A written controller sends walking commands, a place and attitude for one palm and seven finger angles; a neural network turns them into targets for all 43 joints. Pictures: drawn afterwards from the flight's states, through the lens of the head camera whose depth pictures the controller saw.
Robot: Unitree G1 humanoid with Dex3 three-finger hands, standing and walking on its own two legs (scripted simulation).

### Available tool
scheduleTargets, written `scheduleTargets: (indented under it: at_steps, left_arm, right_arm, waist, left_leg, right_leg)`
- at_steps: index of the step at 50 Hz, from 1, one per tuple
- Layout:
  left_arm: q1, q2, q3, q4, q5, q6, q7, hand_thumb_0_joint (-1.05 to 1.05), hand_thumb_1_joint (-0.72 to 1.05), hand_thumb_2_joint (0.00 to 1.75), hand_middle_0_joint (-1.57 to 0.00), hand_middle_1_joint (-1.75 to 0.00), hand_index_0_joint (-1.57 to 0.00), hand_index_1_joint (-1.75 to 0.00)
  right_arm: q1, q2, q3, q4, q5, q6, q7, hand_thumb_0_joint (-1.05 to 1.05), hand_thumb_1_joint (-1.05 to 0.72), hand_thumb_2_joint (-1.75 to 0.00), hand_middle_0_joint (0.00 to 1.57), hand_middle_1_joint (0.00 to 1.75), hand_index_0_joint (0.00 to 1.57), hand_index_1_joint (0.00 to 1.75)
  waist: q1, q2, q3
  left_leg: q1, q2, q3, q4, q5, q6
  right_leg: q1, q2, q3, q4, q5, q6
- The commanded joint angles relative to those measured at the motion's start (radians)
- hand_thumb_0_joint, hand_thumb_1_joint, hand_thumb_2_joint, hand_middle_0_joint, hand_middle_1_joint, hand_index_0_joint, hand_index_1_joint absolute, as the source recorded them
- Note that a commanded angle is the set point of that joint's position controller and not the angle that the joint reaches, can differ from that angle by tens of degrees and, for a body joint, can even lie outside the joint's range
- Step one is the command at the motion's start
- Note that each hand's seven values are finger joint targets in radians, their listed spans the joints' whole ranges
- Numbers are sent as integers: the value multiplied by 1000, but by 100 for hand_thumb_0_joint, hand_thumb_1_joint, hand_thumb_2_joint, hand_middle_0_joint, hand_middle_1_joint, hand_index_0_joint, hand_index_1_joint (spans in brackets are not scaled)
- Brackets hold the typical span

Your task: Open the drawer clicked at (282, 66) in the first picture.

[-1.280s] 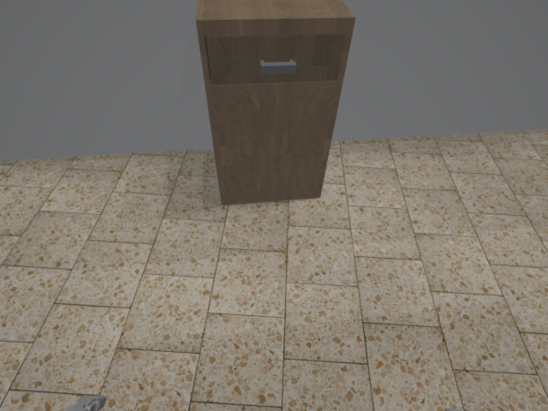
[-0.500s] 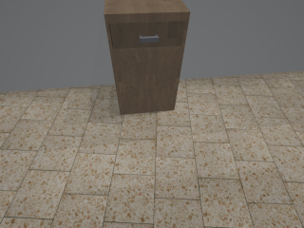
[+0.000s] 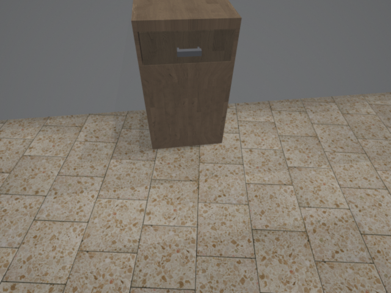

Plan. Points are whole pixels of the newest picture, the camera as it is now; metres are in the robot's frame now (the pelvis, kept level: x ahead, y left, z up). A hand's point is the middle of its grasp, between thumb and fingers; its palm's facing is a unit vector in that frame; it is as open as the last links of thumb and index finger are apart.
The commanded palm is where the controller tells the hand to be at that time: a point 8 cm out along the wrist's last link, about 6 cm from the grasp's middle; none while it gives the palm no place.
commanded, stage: look at it before walking up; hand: left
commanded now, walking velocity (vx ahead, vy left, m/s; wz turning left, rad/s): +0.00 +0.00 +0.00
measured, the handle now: (188, 50) +1.16 +0.10 -0.06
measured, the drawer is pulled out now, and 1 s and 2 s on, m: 0.00 0.00 0.00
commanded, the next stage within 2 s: walk to a spot facing it in 0.16 s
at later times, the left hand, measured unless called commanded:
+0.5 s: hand out of the picture +0.06 +0.23 -0.17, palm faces -0.08 -0.95 -0.31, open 7.4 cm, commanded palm none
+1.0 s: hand out of the picture +0.07 +0.18 -0.17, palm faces -0.22 -0.96 -0.19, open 7.4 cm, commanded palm none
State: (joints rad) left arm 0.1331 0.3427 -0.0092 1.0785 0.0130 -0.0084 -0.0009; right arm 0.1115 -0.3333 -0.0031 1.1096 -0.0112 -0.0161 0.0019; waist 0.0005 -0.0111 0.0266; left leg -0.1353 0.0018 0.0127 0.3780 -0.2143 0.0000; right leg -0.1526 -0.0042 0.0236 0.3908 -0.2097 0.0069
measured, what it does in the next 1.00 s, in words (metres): lifts its left foot, turning right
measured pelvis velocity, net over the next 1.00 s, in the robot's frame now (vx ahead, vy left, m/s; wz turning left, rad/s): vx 0.06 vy -0.01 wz -0.35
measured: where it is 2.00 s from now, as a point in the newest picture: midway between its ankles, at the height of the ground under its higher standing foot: (233, 262)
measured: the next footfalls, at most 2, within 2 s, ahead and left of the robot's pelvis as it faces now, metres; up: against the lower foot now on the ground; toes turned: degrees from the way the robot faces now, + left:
left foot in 1.08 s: +0.22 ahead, +0.08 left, +0.00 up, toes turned -21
right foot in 1.62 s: +0.32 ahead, -0.24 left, +0.00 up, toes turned -53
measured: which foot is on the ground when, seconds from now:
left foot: down 0.00-0.62, up 0.64-1.00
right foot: down 0.00-1.00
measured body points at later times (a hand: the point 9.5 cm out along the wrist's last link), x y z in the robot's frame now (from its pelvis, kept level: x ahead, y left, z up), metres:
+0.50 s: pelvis -0.01 +0.00 -0.01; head +0.01 +0.00 +0.44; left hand +0.06 +0.28 -0.15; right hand +0.06 -0.28 -0.14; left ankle +0.00 +0.12 -0.75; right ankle +0.00 -0.12 -0.74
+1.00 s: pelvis +0.06 -0.01 +0.00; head +0.08 -0.01 +0.45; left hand +0.08 +0.23 -0.15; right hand +0.09 -0.28 -0.13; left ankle +0.15 +0.11 -0.71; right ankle -0.01 -0.10 -0.75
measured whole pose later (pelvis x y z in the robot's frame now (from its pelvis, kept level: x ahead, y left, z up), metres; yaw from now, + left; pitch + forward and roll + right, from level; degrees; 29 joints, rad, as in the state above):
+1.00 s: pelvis +0.06 -0.01 +0.00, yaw -20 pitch +1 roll +0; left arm 0.44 0.17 0.05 1.01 0.03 -0.03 -0.01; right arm 0.16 -0.21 -0.06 0.94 -0.02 -0.01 0.01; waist 0.07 -0.01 0.01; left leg -0.48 0.06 0.02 0.78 -0.31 -0.05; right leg -0.14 0.06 0.14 0.38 -0.26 -0.03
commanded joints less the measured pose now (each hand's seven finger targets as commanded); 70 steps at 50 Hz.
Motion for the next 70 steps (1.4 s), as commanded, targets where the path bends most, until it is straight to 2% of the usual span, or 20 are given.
scheduleTargets:
  at_steps: [1, 15, 19, 23, 25, 27, 29, 30, 31, 32, 35, 38, 48, 50, 52, 54, 55, 57, 60, 70]
  left_arm:
    - [-35, 208, 44, -63, -1, -23, 12, 0, 90, 90, -20, -30, -20, -30]
    - [-30, 206, 45, -63, -1, -15, 11, 0, 90, 90, -20, -30, -20, -30]
    - [40, 93, 37, -82, 0, 29, 14, 0, 90, 90, -20, -30, -20, -30]
    - [71, 72, 54, -140, 6, 48, 3, 0, 90, 90, -20, -30, -20, -30]
    - [90, 45, 63, -161, 8, 56, -1, 0, 90, 90, -20, -30, -20, -30]
    - [129, 22, 74, -174, 8, 55, -12, 0, 90, 90, -20, -30, -20, -30]
    - [261, 6, 84, -143, 16, 43, -23, 0, 90, 90, -20, -30, -20, -30]
    - [325, 69, 97, -134, 26, 24, -17, 0, 90, 90, -20, -30, -20, -30]
    - [348, 168, 110, -147, 22, 9, 1, 0, 90, 90, -20, -30, -20, -30]
    - [351, 143, 113, -162, 7, 3, 16, 0, 90, 90, -20, -30, -20, -30]
    - [225, 61, 94, -187, 8, -24, 9, 0, 90, 90, -20, -30, -20, -30]
    - [265, 40, 100, -167, 7, -41, 4, 0, 90, 90, -20, -30, -20, -30]
    - [329, 31, 111, -130, 17, -38, 5, 0, 90, 90, -20, -30, -20, -30]
    - [291, 37, 117, -140, 17, -34, 5, 0, 90, 90, -20, -30, -20, -30]
    - [220, 16, 122, -160, 12, -28, 4, 0, 90, 90, -20, -30, -20, -30]
    - [223, -79, 109, -204, 2, -30, -18, 0, 90, 90, -20, -30, -20, -30]
    - [171, -41, 118, -215, 11, -34, -22, 0, 90, 90, -20, -30, -20, -30]
    - [130, -46, 122, -198, 21, -20, -38, 0, 90, 90, -20, -30, -20, -30]
    - [169, -87, 114, -177, 26, 9, -54, 0, 90, 90, -20, -30, -20, -30]
    - [-96, -128, 81, -253, 23, 24, -63, 0, 90, 90, -20, -30, -20, -30]
  right_arm:
    - [-48, -209, -36, -64, 5, -19, -13, 0, -90, -90, 20, 30, 20, 30]
    - [-39, -214, -39, -60, 3, -20, -18, 0, -90, -90, 20, 30, 20, 30]
    - [40, -101, -33, -83, 1, 8, -27, 0, -90, -90, 20, 30, 20, 30]
    - [35, -136, -66, -146, -1, 20, -33, 0, -90, -90, 20, 30, 20, 30]
    - [28, -136, -78, -173, -3, 17, -31, 0, -90, -90, 20, 30, 20, 30]
    - [10, -135, -82, -192, -9, 14, -27, 0, -90, -90, 20, 30, 20, 30]
    - [-33, -122, -83, -207, -12, 23, -19, 0, -90, -90, 20, 30, 20, 30]
    - [-21, -61, -71, -224, -5, 31, -11, 0, -90, -90, 20, 30, 20, 30]
    - [-51, 1, -54, -278, -3, 30, -1, 0, -90, -90, 20, 30, 20, 30]
    - [-101, -49, -62, -294, -7, 23, -2, 0, -90, -90, 20, 30, 20, 30]
    - [-33, -27, -73, -256, -13, 1, 10, 0, -90, -90, 20, 30, 20, 30]
    - [12, 13, -74, -235, -13, -3, 10, 0, -90, -90, 20, 30, 20, 30]
    - [-75, 56, -69, -303, -2, -34, 9, 0, -90, -90, 20, 30, 20, 30]
    - [-38, 55, -70, -298, 3, -41, 4, 0, -90, -90, 20, 30, 20, 30]
    - [149, 16, -78, -239, 5, -54, -14, 0, -90, -90, 20, 30, 20, 30]
    - [385, -163, -113, -189, -16, -56, -29, 0, -90, -90, 20, 30, 20, 30]
    - [334, -128, -103, -207, -14, -48, -25, 0, -90, -90, 20, 30, 20, 30]
    - [225, -26, -78, -222, -13, -54, -25, 0, -90, -90, 20, 30, 20, 30]
    - [207, 42, -55, -204, -8, -77, -30, 0, -90, -90, 20, 30, 20, 30]
    - [391, 38, -49, -104, -12, -83, -35, 0, -90, -90, 20, 30, 20, 30]
  waist:
    - [-3, 6, -67]
    - [-3, 14, -55]
    - [-10, 28, -37]
    - [-2, 124, -23]
    - [4, 192, -21]
    - [28, 172, -42]
    - [95, 78, -38]
    - [117, -178, 2]
    - [116, -410, 62]
    - [120, -250, 84]
    - [27, -55, 50]
    - [21, -68, -4]
    - [68, -133, 7]
    - [45, -144, 7]
    - [-43, -57, -38]
    - [-106, 363, -130]
    - [-98, 221, -58]
    - [-38, 156, 81]
    - [13, 155, 79]
    - [-40, 120, 110]
  left_leg:
    - [21, 118, -94, -55, 134, 28]
    - [43, 129, -79, -54, 152, 26]
    - [35, 149, -30, 1, 122, 13]
    - [0, 252, -75, -21, 98, 71]
    - [-22, 340, -98, -37, 214, 144]
    - [-65, 379, -75, -27, 79, 158]
    - [-234, 301, 21, 136, -226, 78]
    - [-393, 154, 133, 447, -389, -5]
    - [-616, 34, 117, 739, -462, -49]
    - [-597, 72, -27, 787, -338, -28]
    - [-525, 110, -34, 749, -118, -41]
    - [-487, 101, -1, 686, -54, -54]
    - [-408, 52, 22, 374, -107, -54]
    - [-267, 30, 31, 263, -111, -46]
    - [82, 45, 15, 59, -55, -35]
    - [349, 498, -507, -163, -377, 103]
    - [184, 530, -548, -217, -500, 152]
    - [-8, 442, -365, -247, -462, 124]
    - [-54, 328, -69, -217, -102, 68]
    - [173, 324, 177, -155, 409, 99]
  right_leg:
    - [-3, -113, 102, -63, 152, -40]
    - [-18, -105, 109, -54, 189, -41]
    - [-109, -80, 121, 39, 212, -25]
    - [-206, -10, 62, 238, 75, -6]
    - [-241, 5, -3, 430, -204, 9]
    - [-186, -36, -14, 437, -294, 1]
    - [29, -11, -61, 233, -154, -3]
    - [82, -127, 185, -16, -288, -57]
    - [35, -359, 644, -250, -373, -173]
    - [-37, -344, 686, -300, -466, -209]
    - [-54, -243, 462, -222, -310, -203]
    - [-10, -194, 348, -188, -128, -192]
    - [33, -182, 391, -131, -26, -203]
    - [-43, -166, 387, -86, 14, -188]
    - [-239, -76, 315, 77, -39, -132]
    - [-582, 97, 28, 624, -377, -29]
    - [-590, 20, 43, 748, -346, -35]
    - [-601, -56, 24, 856, -191, -24]
    - [-538, -84, -1, 847, -12, 1]
    - [-627, -82, -121, 534, 88, 8]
